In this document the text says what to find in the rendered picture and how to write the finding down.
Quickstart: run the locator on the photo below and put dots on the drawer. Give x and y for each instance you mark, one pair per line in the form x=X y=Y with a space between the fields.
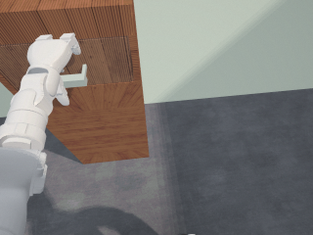
x=108 y=60

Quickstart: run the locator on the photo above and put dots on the handle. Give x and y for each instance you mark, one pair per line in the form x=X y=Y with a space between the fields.
x=75 y=80

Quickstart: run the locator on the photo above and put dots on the left robot forearm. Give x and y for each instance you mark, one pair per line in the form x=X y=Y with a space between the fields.
x=25 y=124

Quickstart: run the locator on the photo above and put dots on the left robot hand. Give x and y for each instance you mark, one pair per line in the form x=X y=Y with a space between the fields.
x=54 y=53

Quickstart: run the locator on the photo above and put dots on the cabinet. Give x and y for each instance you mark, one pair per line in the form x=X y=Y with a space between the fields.
x=103 y=122

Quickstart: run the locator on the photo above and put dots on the left robot upper arm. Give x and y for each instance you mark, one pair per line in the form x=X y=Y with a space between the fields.
x=22 y=174

